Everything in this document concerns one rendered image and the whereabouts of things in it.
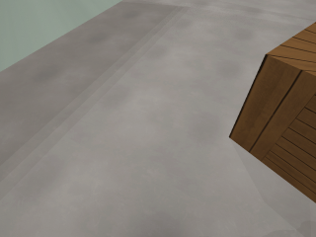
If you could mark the pedestal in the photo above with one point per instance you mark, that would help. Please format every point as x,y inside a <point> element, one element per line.
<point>277,122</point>

